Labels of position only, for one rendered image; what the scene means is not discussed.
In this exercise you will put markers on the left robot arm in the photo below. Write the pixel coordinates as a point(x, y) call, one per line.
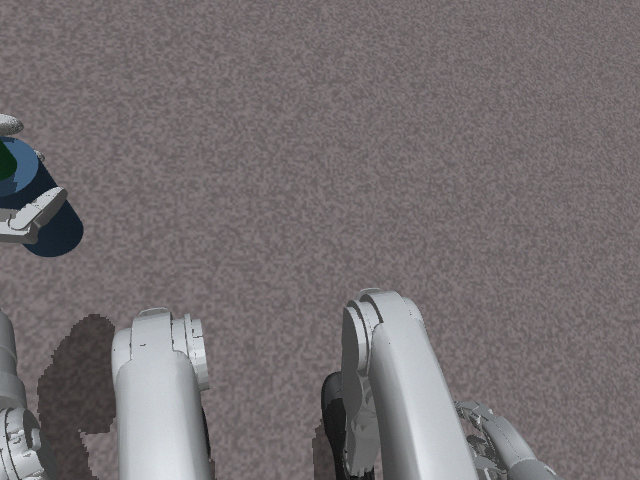
point(25, 454)

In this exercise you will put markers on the left robot hand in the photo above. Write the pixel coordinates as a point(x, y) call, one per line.
point(22, 226)

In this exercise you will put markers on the right robot foot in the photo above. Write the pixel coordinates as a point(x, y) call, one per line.
point(334, 418)

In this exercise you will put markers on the bottle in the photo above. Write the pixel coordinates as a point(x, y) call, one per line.
point(23, 178)

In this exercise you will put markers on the right robot arm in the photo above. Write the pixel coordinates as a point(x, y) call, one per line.
point(531, 470)

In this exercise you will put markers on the right robot hand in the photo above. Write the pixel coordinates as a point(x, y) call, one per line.
point(500, 449)

